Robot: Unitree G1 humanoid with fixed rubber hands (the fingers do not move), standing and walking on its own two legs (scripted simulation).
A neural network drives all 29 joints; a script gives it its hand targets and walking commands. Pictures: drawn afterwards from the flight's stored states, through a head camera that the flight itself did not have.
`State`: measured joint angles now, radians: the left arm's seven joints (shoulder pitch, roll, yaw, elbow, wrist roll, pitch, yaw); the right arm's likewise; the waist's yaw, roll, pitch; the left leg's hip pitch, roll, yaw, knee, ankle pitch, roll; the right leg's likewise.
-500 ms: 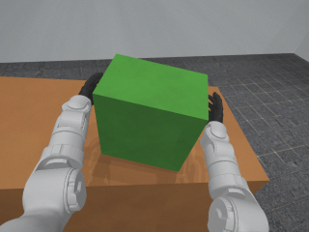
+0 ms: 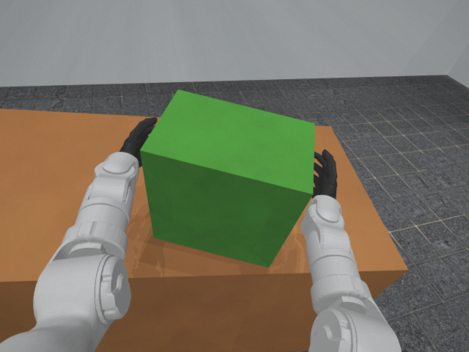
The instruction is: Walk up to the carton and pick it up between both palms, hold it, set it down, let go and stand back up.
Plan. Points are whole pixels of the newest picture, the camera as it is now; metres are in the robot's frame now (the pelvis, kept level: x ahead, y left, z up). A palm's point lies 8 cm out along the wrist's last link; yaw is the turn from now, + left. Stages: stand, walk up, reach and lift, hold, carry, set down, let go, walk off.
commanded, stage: set down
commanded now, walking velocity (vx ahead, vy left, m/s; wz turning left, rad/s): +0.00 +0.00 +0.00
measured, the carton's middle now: (227, 185) +0.42 -0.03 +0.06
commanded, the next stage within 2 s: none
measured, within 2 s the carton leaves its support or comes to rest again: rests again in 0.12 s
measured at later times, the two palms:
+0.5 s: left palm (132, 159) +0.45 +0.15 +0.11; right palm (316, 195) +0.36 -0.18 +0.10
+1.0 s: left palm (133, 161) +0.45 +0.15 +0.10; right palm (316, 197) +0.36 -0.18 +0.09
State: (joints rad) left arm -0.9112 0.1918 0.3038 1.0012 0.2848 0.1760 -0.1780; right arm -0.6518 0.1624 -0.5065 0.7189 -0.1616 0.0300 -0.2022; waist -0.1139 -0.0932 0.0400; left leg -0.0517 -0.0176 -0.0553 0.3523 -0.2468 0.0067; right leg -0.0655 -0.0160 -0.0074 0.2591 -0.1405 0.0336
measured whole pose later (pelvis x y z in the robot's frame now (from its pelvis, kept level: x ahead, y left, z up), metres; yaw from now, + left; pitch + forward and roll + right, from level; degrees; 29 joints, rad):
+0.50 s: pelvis +0.01 +0.00 +0.00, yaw +0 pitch -2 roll -1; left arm -0.89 0.17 0.40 1.00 0.35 0.11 -0.20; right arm -0.64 0.20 -0.53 0.72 -0.24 -0.09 -0.20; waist -0.11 -0.06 0.07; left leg -0.05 -0.02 -0.06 0.35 -0.26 0.01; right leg -0.07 -0.02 -0.01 0.26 -0.15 0.03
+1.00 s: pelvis +0.01 +0.00 +0.00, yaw +0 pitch -2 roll -1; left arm -0.89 0.15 0.49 1.00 0.40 0.04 -0.22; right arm -0.63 0.22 -0.56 0.72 -0.30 -0.17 -0.19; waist -0.11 -0.07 0.08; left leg -0.05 -0.02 -0.06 0.35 -0.26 0.01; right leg -0.07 -0.02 -0.01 0.26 -0.16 0.04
